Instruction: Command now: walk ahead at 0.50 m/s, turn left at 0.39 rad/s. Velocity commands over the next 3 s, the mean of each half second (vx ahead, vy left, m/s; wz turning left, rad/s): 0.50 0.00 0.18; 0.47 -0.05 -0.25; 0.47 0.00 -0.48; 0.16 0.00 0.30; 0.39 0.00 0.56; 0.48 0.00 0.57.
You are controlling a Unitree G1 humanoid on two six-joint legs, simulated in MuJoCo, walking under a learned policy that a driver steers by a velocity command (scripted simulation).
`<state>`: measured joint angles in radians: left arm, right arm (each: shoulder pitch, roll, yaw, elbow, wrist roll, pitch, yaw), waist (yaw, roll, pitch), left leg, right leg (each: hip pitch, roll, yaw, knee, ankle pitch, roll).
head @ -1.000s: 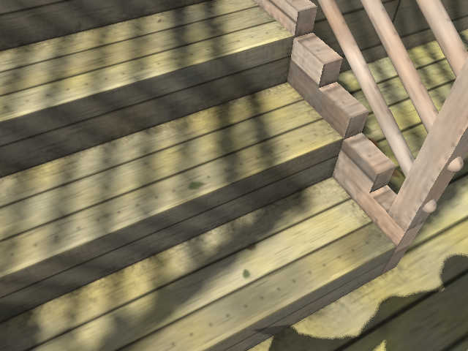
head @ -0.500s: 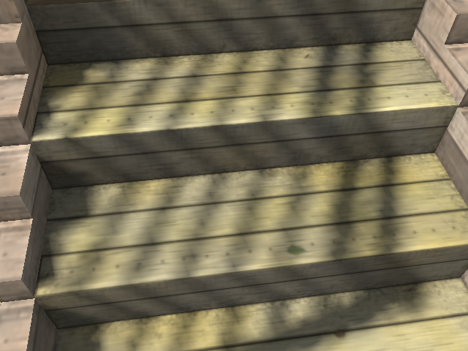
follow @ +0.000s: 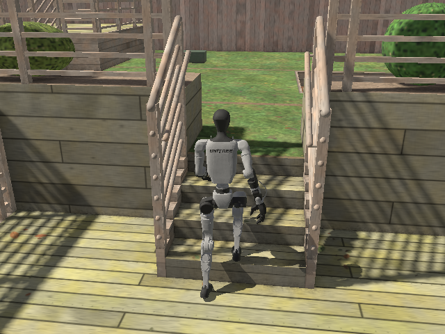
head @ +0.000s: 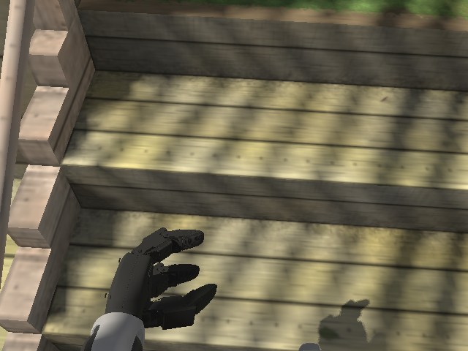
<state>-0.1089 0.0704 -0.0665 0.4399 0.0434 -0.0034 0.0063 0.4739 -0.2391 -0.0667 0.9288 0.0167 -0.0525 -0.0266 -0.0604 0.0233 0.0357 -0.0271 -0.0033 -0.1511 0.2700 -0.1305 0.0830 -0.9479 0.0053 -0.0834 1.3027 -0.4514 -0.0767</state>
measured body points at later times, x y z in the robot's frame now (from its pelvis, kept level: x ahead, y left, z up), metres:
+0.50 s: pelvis +0.25 -0.01 +0.14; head +0.31 -0.01 +0.59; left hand +0.09 +0.17 +0.02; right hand +0.53 -0.11 +0.07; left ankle +0.42 +0.10 -0.35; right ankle +0.12 -0.11 -0.60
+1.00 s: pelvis +0.48 +0.00 +0.31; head +0.50 +0.03 +0.76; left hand +0.68 +0.18 +0.19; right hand +0.46 -0.25 +0.19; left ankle +0.47 +0.11 -0.43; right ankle +0.50 -0.15 -0.10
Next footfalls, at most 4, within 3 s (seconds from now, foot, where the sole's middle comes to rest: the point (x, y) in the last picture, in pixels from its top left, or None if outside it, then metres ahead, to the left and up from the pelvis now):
0.56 left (177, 276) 0.51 0.12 -0.46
1.22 right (322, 131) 0.77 -0.22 -0.29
1.80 left None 1.04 -0.25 -0.12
2.34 right None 1.23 -0.49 -0.12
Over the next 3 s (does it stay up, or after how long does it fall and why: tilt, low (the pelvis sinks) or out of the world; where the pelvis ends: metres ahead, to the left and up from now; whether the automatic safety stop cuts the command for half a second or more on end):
stays up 1.42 -0.29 0.65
